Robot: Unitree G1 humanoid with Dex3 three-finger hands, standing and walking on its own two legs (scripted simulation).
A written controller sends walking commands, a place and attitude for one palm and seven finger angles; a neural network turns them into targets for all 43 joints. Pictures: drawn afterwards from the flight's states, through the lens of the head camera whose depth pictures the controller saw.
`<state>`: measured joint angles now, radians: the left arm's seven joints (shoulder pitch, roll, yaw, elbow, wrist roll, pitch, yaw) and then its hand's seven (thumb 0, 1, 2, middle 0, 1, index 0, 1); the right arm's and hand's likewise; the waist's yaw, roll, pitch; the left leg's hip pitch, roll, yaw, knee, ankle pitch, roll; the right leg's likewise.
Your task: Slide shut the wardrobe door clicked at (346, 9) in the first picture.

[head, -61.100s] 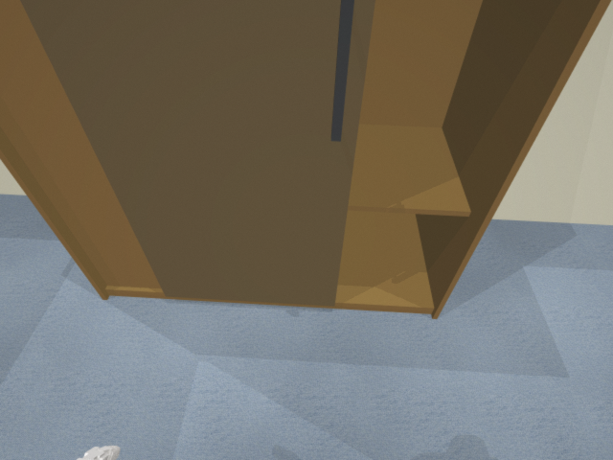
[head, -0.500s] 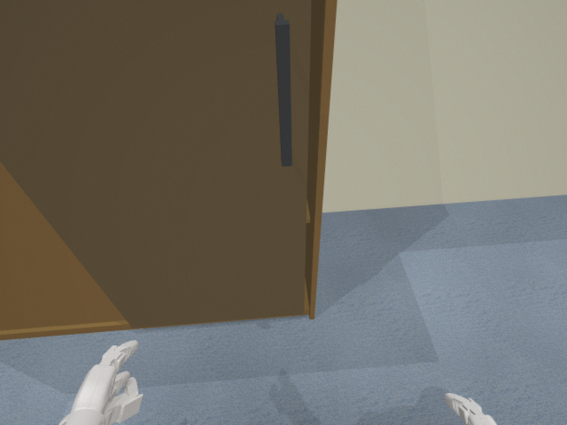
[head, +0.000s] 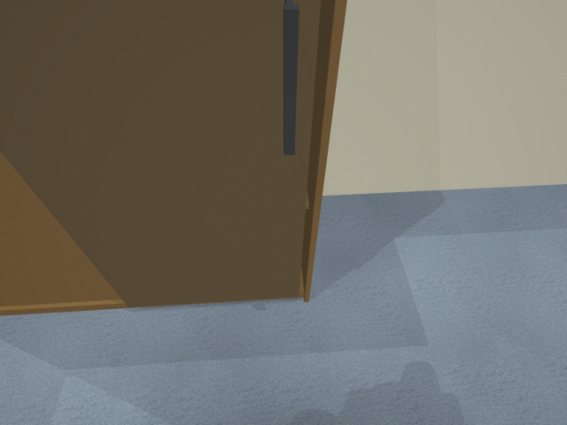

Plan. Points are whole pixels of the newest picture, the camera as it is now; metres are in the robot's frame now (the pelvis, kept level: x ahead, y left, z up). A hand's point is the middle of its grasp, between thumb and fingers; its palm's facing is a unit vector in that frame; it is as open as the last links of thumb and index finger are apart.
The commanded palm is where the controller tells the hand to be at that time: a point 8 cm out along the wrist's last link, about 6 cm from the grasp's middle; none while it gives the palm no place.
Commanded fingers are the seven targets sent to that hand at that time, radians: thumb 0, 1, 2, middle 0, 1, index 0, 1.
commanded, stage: let the arm hang, fingers relaxed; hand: left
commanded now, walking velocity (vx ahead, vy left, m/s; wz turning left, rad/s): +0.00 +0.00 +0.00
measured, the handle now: (289, 85) +0.61 +0.03 +0.16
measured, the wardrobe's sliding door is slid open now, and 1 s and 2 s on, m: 0.02 0.02 0.02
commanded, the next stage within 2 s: look to check the result in 0.42 s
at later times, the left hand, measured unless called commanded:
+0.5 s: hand out of the picture +0.05 +0.18 -0.17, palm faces +0.02 -0.97 -0.22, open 7.4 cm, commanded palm none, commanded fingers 0.00 0.90 0.90 -0.20 -0.30 -0.20 -0.30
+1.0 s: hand out of the picture +0.08 +0.19 -0.16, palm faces +0.02 -0.96 -0.26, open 7.4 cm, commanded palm none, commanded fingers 0.00 0.90 0.90 -0.20 -0.30 -0.20 -0.30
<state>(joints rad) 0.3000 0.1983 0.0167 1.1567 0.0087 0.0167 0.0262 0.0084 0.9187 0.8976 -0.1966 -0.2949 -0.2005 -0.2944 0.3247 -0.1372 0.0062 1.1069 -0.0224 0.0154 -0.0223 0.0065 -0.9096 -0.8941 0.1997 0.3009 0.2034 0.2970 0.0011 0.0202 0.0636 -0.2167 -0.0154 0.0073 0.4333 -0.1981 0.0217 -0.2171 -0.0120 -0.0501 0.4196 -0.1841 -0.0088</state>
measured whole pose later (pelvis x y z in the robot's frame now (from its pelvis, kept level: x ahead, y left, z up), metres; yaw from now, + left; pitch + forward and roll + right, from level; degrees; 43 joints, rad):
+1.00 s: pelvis +0.03 -0.02 +0.00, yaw +0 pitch -1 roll +0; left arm 0.16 0.22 0.02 1.15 0.01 -0.01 0.02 0.01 0.91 0.90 -0.20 -0.30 -0.20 -0.29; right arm 0.17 -0.23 0.00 1.13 -0.02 0.00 -0.03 0.00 -0.91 -0.89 0.20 0.30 0.20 0.30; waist 0.00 0.02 0.06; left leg -0.12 0.01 0.00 0.35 -0.20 -0.01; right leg -0.13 0.01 -0.06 0.36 -0.20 -0.04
